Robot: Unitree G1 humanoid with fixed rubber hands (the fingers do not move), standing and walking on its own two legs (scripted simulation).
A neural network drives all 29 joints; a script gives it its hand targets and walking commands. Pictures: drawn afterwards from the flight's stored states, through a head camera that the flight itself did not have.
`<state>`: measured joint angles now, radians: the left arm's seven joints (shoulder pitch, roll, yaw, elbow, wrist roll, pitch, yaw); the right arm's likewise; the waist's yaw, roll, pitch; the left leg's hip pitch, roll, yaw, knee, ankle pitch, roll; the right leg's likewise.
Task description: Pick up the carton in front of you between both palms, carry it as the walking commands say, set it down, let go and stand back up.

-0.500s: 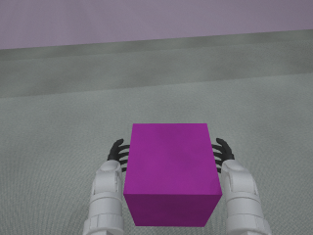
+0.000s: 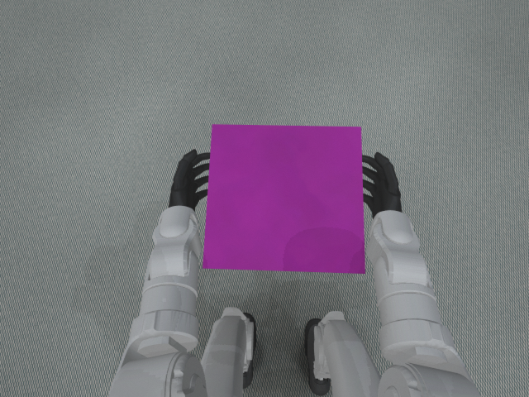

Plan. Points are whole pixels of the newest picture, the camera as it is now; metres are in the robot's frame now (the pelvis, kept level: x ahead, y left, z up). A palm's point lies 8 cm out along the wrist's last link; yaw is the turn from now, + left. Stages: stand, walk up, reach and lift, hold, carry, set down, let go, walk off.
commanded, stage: set down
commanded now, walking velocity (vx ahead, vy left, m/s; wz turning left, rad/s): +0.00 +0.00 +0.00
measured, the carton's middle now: (282, 208) +0.41 +0.01 -0.14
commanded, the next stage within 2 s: none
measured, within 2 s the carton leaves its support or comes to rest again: rests again in 1.70 s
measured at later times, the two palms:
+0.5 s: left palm (203, 202) +0.44 +0.17 -0.22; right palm (353, 204) +0.44 -0.13 -0.22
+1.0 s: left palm (215, 206) +0.48 +0.17 -0.38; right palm (334, 208) +0.48 -0.13 -0.38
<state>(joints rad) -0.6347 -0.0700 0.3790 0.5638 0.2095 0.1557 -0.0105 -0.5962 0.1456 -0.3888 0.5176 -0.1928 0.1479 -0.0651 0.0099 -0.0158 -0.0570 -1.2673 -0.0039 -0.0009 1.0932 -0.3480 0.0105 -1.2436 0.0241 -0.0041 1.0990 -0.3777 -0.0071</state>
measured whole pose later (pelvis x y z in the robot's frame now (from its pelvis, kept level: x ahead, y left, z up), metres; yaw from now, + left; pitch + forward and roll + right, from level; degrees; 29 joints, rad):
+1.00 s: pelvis -0.04 +0.00 -0.25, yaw -1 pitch +47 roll -2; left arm -1.23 0.14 0.37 0.77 0.14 0.27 0.05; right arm -1.19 -0.05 -0.43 0.71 -0.13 0.26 -0.12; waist 0.02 -0.02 0.05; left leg -2.27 -0.01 0.00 1.96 -0.50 0.01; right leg -2.23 0.04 -0.01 1.97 -0.55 0.01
